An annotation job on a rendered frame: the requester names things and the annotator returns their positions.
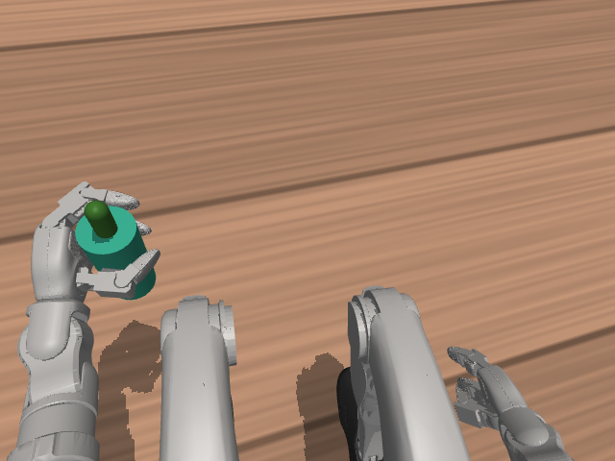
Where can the right robot foot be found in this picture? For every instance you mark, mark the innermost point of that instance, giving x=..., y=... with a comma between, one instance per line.
x=347, y=408

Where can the left robot hand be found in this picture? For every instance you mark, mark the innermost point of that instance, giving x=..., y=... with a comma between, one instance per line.
x=59, y=266

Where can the left robot arm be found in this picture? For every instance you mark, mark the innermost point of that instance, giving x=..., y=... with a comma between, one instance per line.
x=61, y=404

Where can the bottle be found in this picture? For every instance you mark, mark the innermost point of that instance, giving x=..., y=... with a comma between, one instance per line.
x=110, y=238

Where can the right robot hand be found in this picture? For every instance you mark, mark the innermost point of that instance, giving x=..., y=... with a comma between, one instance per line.
x=491, y=396

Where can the right robot arm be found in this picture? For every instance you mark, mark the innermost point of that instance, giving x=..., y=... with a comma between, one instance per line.
x=528, y=437

